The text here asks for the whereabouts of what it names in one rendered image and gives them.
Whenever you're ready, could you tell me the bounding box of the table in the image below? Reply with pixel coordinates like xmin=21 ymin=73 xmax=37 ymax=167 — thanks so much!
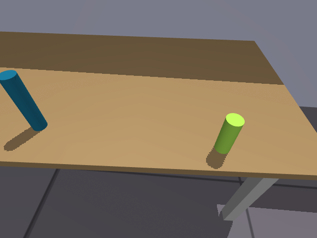
xmin=0 ymin=31 xmax=317 ymax=221

